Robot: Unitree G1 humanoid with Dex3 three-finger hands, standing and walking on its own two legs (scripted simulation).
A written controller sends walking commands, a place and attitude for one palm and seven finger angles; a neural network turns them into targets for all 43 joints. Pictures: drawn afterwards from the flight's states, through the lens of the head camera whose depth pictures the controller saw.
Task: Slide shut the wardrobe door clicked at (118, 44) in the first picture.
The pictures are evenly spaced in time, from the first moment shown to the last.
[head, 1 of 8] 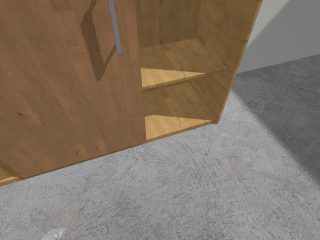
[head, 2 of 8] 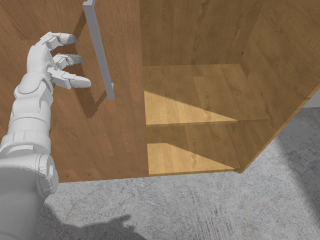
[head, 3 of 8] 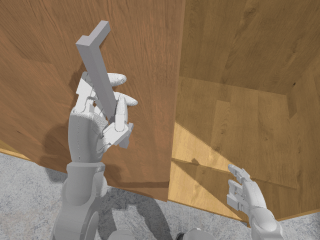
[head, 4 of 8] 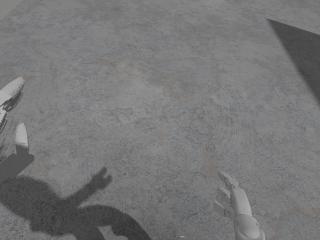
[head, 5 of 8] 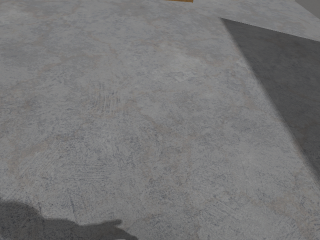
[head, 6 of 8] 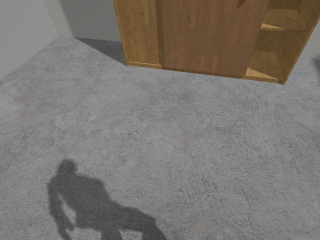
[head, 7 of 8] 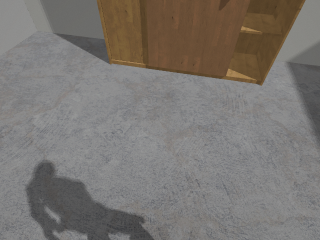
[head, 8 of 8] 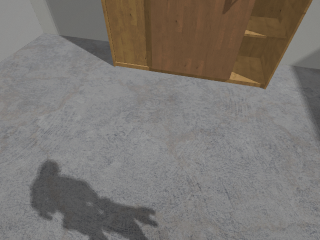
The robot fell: no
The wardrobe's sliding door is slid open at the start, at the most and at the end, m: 0.61 0.61 0.36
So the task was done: no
